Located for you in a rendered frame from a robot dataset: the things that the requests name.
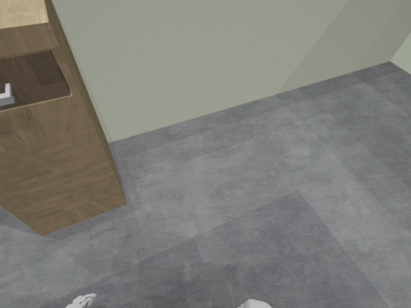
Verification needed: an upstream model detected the left robot hand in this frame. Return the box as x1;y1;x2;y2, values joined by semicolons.
66;294;97;308

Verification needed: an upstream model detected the cabinet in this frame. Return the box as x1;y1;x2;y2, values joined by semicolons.
0;0;127;236

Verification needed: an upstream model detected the drawer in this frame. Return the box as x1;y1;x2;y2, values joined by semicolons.
0;49;70;110

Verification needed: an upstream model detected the handle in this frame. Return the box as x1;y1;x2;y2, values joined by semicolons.
0;83;15;106

